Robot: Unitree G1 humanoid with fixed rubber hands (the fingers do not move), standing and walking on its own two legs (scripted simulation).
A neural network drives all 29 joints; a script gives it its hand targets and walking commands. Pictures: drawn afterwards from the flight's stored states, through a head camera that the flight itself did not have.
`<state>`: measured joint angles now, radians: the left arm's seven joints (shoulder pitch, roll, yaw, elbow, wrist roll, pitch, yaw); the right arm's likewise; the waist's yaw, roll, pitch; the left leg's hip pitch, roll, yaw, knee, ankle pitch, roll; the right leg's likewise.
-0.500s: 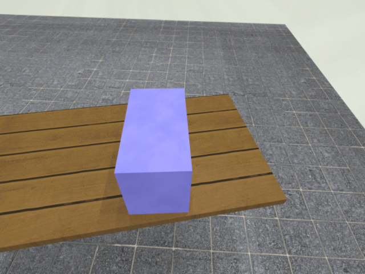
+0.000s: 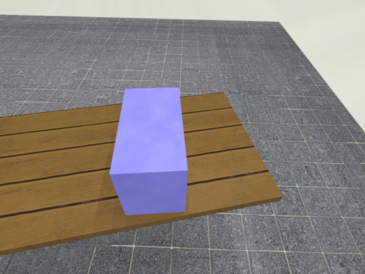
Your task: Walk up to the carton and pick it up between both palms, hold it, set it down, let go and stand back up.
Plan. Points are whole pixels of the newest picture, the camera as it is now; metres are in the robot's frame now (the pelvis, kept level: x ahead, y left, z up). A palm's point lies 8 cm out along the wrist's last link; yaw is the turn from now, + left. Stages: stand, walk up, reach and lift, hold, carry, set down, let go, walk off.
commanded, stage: stand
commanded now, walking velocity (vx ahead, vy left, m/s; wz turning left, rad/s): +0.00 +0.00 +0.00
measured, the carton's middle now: (153, 147) +0.48 +0.10 -0.01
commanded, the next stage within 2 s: walk up in 0.64 s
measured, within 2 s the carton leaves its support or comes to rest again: neither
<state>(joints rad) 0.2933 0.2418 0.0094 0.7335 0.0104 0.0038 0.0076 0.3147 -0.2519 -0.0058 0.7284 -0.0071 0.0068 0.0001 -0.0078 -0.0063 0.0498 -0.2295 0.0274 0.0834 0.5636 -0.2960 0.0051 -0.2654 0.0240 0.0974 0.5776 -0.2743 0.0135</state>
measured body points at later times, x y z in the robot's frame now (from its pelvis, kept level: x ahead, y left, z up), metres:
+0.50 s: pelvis +0.00 +0.00 +0.00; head +0.01 +0.00 +0.45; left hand +0.10 +0.25 -0.12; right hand +0.07 -0.26 -0.12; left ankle +0.01 +0.11 -0.73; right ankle +0.03 -0.13 -0.73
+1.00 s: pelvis +0.01 +0.00 +0.00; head +0.02 +0.00 +0.45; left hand +0.10 +0.25 -0.12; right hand +0.07 -0.26 -0.13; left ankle +0.01 +0.11 -0.73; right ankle +0.03 -0.13 -0.73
